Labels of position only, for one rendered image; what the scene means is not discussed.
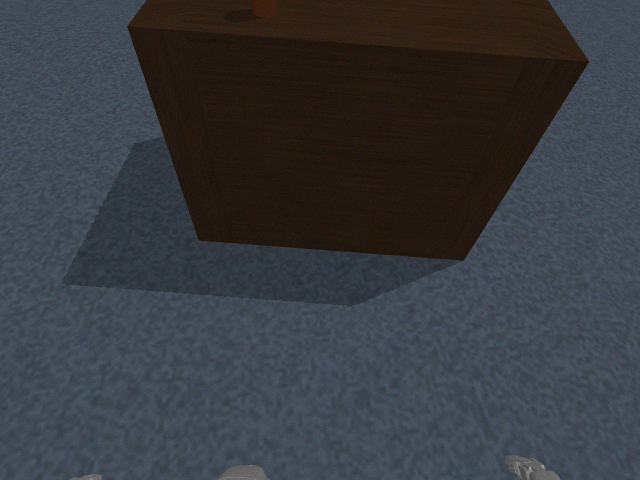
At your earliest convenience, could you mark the right robot hand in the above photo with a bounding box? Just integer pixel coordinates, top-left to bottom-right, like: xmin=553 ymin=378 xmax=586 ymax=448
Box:
xmin=504 ymin=455 xmax=561 ymax=480

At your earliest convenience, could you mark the can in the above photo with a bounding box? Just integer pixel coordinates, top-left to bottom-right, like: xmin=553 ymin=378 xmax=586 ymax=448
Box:
xmin=252 ymin=0 xmax=277 ymax=18

